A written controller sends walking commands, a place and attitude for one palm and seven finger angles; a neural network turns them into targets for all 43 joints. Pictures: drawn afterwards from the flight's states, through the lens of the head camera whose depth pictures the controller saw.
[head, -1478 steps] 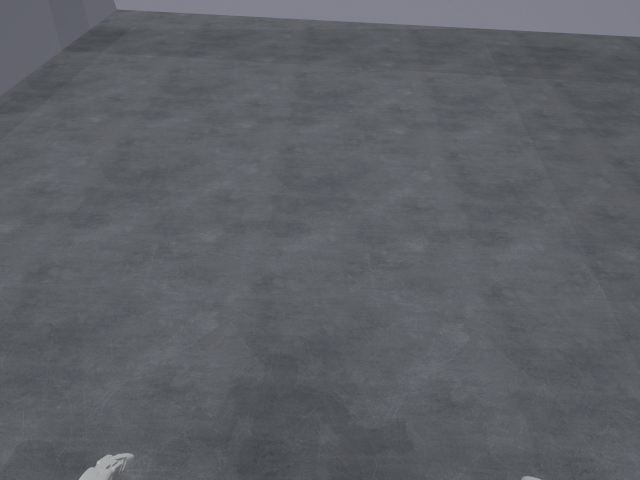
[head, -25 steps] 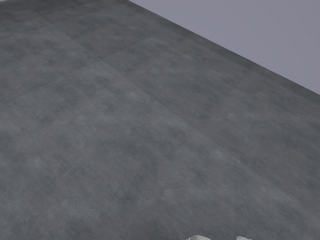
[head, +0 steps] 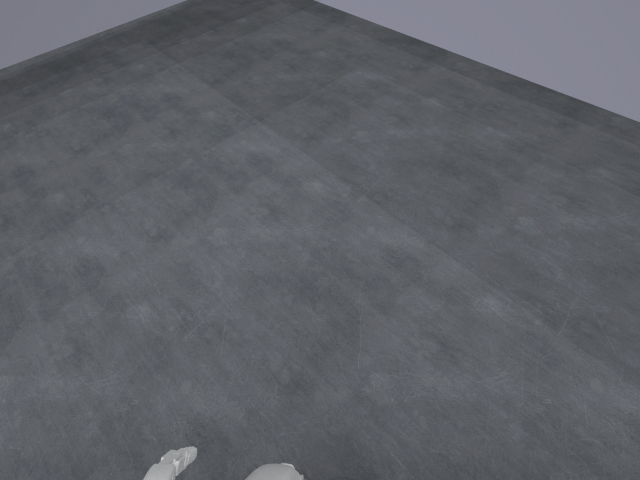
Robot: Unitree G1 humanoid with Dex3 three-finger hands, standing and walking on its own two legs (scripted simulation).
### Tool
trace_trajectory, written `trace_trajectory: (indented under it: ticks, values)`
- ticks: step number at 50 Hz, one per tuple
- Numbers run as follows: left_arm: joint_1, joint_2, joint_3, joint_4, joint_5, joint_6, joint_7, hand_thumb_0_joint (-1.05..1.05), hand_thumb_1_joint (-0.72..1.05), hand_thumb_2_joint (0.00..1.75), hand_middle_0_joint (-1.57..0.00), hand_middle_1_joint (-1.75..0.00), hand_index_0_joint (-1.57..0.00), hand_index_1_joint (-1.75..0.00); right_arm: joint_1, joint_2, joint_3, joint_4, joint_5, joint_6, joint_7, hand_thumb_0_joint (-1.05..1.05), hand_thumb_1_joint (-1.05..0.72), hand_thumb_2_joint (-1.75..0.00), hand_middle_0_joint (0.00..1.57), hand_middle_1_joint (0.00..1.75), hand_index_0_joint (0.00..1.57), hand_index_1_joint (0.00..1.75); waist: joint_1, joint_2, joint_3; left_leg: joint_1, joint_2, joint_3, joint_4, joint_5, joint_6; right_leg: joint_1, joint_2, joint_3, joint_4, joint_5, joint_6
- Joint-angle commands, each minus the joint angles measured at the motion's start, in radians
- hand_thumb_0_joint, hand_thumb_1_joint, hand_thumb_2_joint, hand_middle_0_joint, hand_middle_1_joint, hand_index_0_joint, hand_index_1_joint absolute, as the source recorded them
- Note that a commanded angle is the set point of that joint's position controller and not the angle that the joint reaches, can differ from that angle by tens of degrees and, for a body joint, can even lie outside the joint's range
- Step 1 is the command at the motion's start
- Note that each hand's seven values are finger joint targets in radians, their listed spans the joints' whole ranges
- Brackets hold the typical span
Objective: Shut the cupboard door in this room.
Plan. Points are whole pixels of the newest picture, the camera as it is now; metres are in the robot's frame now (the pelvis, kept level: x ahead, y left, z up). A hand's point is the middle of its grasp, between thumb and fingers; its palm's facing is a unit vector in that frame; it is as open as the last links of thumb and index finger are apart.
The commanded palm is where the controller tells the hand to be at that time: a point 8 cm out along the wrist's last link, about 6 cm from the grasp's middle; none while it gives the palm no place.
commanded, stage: turn or walk to find it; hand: left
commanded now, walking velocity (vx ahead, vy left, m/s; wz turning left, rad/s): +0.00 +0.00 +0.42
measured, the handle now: out of the picture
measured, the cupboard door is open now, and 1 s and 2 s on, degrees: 90 90 90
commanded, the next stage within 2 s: none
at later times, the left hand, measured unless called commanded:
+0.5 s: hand out of the picture -0.06 +0.25 -0.18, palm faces +0.30 -0.92 -0.27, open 7.4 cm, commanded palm none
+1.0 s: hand out of the picture +0.01 +0.19 -0.14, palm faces +0.42 -0.86 -0.29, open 7.4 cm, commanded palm none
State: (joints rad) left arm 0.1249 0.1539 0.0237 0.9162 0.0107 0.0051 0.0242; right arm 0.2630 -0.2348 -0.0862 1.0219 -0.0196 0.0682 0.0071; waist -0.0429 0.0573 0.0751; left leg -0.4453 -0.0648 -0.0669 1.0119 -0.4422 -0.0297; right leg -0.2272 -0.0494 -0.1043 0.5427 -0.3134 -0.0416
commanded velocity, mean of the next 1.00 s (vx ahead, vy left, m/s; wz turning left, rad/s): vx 0.00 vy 0.00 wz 0.42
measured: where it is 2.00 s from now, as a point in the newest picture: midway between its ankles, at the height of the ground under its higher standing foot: outside the picture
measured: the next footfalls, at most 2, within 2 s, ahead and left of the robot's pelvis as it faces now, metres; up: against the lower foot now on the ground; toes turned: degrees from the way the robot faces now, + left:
left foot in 0.40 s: -0.01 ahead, +0.14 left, +0.00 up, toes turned +16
right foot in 0.86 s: +0.08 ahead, -0.09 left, +0.00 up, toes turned +16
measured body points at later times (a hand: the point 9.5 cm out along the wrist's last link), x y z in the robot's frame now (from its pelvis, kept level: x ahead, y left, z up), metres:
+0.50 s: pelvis -0.01 +0.03 -0.01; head +0.02 +0.06 +0.44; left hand -0.07 +0.30 -0.16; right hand +0.18 -0.18 -0.13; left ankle -0.05 +0.13 -0.74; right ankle -0.01 -0.10 -0.69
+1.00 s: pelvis +0.00 -0.02 +0.00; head +0.05 -0.05 +0.45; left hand -0.01 +0.24 -0.12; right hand +0.14 -0.24 -0.17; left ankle -0.09 +0.10 -0.65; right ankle +0.04 -0.10 -0.74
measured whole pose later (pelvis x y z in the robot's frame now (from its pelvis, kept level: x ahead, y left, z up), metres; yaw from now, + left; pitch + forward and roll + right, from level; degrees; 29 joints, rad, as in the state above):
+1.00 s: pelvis +0.00 -0.02 +0.00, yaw +26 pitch -1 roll +3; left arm 0.16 0.16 0.02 0.92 0.01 0.00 0.02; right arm 0.22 -0.25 -0.09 1.00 -0.02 0.07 0.01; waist -0.02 0.06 0.09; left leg -0.46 -0.04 -0.05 1.12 -0.44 -0.04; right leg -0.24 -0.08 -0.14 0.55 -0.30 -0.03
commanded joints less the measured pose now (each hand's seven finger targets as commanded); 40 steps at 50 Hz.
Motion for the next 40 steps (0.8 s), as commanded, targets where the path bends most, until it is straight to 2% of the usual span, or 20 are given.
trace_trajectory:
  ticks: [1,2,5,8,10,14,16,18,19,20,21,22,23,25,28,33,35,37,39,40]
  values:
    - [0.015,0.181,0.050,-0.065,0.002,-0.021,0.010,0.00,0.90,0.90,-0.20,-0.30,-0.20,-0.30,0.017,-0.061,-0.019,-0.057,-0.002,-0.012,0.007,0.00,-0.90,-0.90,0.20,0.30,0.20,0.30,0.019,-0.202,-0.016,-0.111,0.076,0.004,0.217,0.091,-0.029,0.038,-0.251,0.130,-0.250,0.266,-0.048]
    - [0.034,0.178,0.049,-0.056,0.001,-0.024,0.010,0.00,0.90,0.90,-0.20,-0.30,-0.20,-0.30,0.012,-0.063,-0.019,-0.054,-0.001,-0.011,0.008,0.00,-0.90,-0.90,0.20,0.30,0.20,0.30,0.024,-0.211,-0.020,-0.111,0.080,0.007,0.213,0.107,-0.036,0.053,-0.246,0.115,-0.249,0.295,-0.041]
    - [0.090,0.193,0.056,-0.042,0.005,-0.025,0.011,0.00,0.90,0.90,-0.20,-0.30,-0.20,-0.30,-0.025,-0.064,-0.015,-0.065,-0.001,-0.008,0.007,0.00,-0.90,-0.90,0.20,0.30,0.20,0.30,0.045,-0.213,-0.034,-0.111,0.096,0.020,0.165,0.092,-0.051,0.099,-0.270,0.108,-0.239,0.328,-0.063]
    - [0.141,0.204,0.064,-0.026,0.012,-0.024,0.010,0.00,0.90,0.90,-0.20,-0.30,-0.20,-0.30,-0.079,-0.057,-0.008,-0.079,0.000,-0.011,0.005,0.00,-0.90,-0.90,0.20,0.30,0.20,0.30,0.069,-0.221,-0.046,-0.102,0.104,0.045,0.059,0.038,-0.057,0.153,-0.288,0.097,-0.212,0.433,-0.079]
    - [0.161,0.223,0.067,-0.017,0.015,-0.021,0.009,0.00,0.90,0.90,-0.20,-0.30,-0.20,-0.30,-0.112,-0.053,0.000,-0.091,0.004,-0.015,0.004,0.00,-0.90,-0.90,0.20,0.30,0.20,0.30,0.081,-0.218,-0.067,-0.069,0.104,0.068,-0.033,0.003,-0.055,0.183,-0.301,0.080,-0.186,0.512,-0.093]
    - [0.191,0.257,0.076,0.000,0.020,-0.013,0.007,0.00,0.90,0.90,-0.20,-0.30,-0.20,-0.30,-0.163,-0.044,0.017,-0.112,0.012,-0.030,0.004,0.00,-0.90,-0.90,0.20,0.30,0.20,0.30,0.105,-0.265,-0.106,0.013,0.089,0.122,-0.232,-0.029,-0.036,0.223,-0.309,0.053,-0.124,0.633,-0.101]
    - [0.180,0.267,0.077,0.009,0.019,-0.010,0.006,0.00,0.90,0.90,-0.20,-0.30,-0.20,-0.30,-0.145,-0.050,0.020,-0.111,0.014,-0.036,0.002,0.00,-0.90,-0.90,0.20,0.30,0.20,0.30,0.089,-0.271,-0.124,0.075,0.077,0.145,-0.339,0.013,-0.024,0.218,-0.308,0.036,-0.089,0.649,-0.087]
    - [0.153,0.269,0.079,0.009,0.011,-0.006,0.005,0.00,0.90,0.90,-0.20,-0.30,-0.20,-0.30,-0.095,-0.068,0.016,-0.102,0.012,-0.045,0.002,0.00,-0.90,-0.90,0.20,0.30,0.20,0.30,0.049,-0.244,-0.142,0.229,0.082,0.161,-0.531,0.188,-0.012,0.136,-0.293,-0.012,-0.009,0.557,-0.029]
    - [0.143,0.251,0.076,0.002,0.002,-0.002,0.003,0.00,0.90,0.90,-0.20,-0.30,-0.20,-0.30,-0.049,-0.112,0.007,-0.090,0.009,-0.055,0.003,0.00,-0.90,-0.90,0.20,0.30,0.20,0.30,0.015,-0.136,-0.168,0.371,0.129,0.108,-0.639,0.354,0.008,0.038,-0.257,-0.060,0.109,0.437,0.019]
    - [0.154,0.190,0.065,-0.025,-0.005,0.005,-0.003,0.00,0.90,0.90,-0.20,-0.30,-0.20,-0.30,-0.012,-0.216,-0.018,-0.094,-0.001,-0.064,-0.002,0.00,-0.90,-0.90,0.20,0.30,0.20,0.30,-0.004,0.155,-0.196,0.541,0.366,-0.208,-0.652,0.685,0.117,-0.230,-0.118,-0.104,0.311,-0.030,0.098]
    - [0.102,0.157,0.040,-0.051,0.000,0.015,-0.001,0.00,0.90,0.90,-0.20,-0.30,-0.20,-0.30,0.032,-0.268,-0.029,-0.082,0.007,-0.052,-0.010,0.00,-0.90,-0.90,0.20,0.30,0.20,0.30,-0.026,0.236,-0.186,0.507,0.492,-0.296,-0.656,0.964,0.230,-0.307,-0.070,-0.026,0.443,-0.378,0.117]
    - [0.067,0.179,0.045,-0.054,0.004,0.024,0.002,0.00,0.90,0.90,-0.20,-0.30,-0.20,-0.30,0.021,-0.249,-0.022,-0.078,0.005,-0.046,-0.013,0.00,-0.90,-0.90,0.20,0.30,0.20,0.30,-0.021,0.124,-0.138,0.436,0.487,-0.207,-0.649,0.880,0.249,-0.284,-0.089,0.025,0.513,-0.340,0.103]
    - [0.052,0.167,0.048,-0.034,0.007,0.030,0.002,0.00,0.90,0.90,-0.20,-0.30,-0.20,-0.30,-0.014,-0.210,-0.014,-0.080,0.001,-0.053,-0.023,0.00,-0.90,-0.90,0.20,0.30,0.20,0.30,-0.012,0.164,-0.109,0.400,0.422,-0.199,-0.665,0.860,0.228,-0.305,-0.089,0.058,0.534,-0.284,0.109]
    - [0.062,0.186,0.055,-0.012,0.003,0.031,-0.007,0.00,0.90,0.90,-0.20,-0.30,-0.20,-0.30,-0.093,-0.178,-0.002,-0.104,0.000,-0.054,-0.030,0.00,-0.90,-0.90,0.20,0.30,0.20,0.30,0.021,0.134,-0.062,0.370,0.346,-0.130,-0.656,0.818,0.199,-0.321,-0.081,0.075,0.579,-0.173,0.116]
    - [0.094,0.182,0.055,0.006,0.002,0.028,-0.013,0.00,0.90,0.90,-0.20,-0.30,-0.20,-0.30,-0.101,-0.167,0.001,-0.114,0.005,-0.063,-0.028,0.00,-0.90,-0.90,0.20,0.30,0.20,0.30,0.041,0.072,-0.088,0.380,0.299,-0.080,-0.659,0.791,0.176,-0.301,-0.065,0.066,0.580,-0.104,0.129]
    - [0.055,0.169,0.050,-0.023,0.001,0.033,-0.010,0.00,0.90,0.90,-0.20,-0.30,-0.20,-0.30,-0.078,-0.169,-0.008,-0.115,0.002,-0.060,-0.021,0.00,-0.90,-0.90,0.20,0.30,0.20,0.30,0.030,0.088,-0.070,0.336,0.298,-0.134,-0.680,0.652,0.193,-0.275,-0.054,0.069,0.468,-0.103,0.142]
    - [0.021,0.160,0.046,-0.041,-0.001,0.030,-0.010,0.00,0.90,0.90,-0.20,-0.30,-0.20,-0.30,-0.070,-0.171,-0.013,-0.113,-0.002,-0.056,-0.020,0.00,-0.90,-0.90,0.20,0.30,0.20,0.30,0.017,0.111,-0.065,0.317,0.295,-0.160,-0.665,0.639,0.197,-0.242,-0.041,0.061,0.370,-0.131,0.139]
    - [0.020,0.155,0.044,-0.048,-0.003,0.024,-0.011,0.00,0.90,0.90,-0.20,-0.30,-0.20,-0.30,-0.076,-0.170,-0.017,-0.117,-0.004,-0.053,-0.019,0.00,-0.90,-0.90,0.20,0.30,0.20,0.30,0.019,0.123,-0.069,0.286,0.285,-0.187,-0.642,0.653,0.195,-0.174,-0.017,0.046,0.259,-0.139,0.132]
    - [0.058,0.149,0.045,-0.043,-0.007,0.015,-0.010,0.00,0.90,0.90,-0.20,-0.30,-0.20,-0.30,-0.089,-0.172,-0.021,-0.122,-0.005,-0.051,-0.019,0.00,-0.90,-0.90,0.20,0.30,0.20,0.30,0.036,0.133,-0.098,0.272,0.273,-0.210,-0.600,0.686,0.185,-0.099,0.007,0.035,0.137,-0.094,0.124]
    - [0.095,0.154,0.045,-0.034,-0.008,0.008,-0.010,0.00,0.90,0.90,-0.20,-0.30,-0.20,-0.30,-0.098,-0.172,-0.023,-0.125,-0.002,-0.050,-0.019,0.00,-0.90,-0.90,0.20,0.30,0.20,0.30,0.054,0.121,-0.121,0.257,0.255,-0.207,-0.562,0.669,0.167,-0.037,0.012,0.031,0.037,-0.018,0.122]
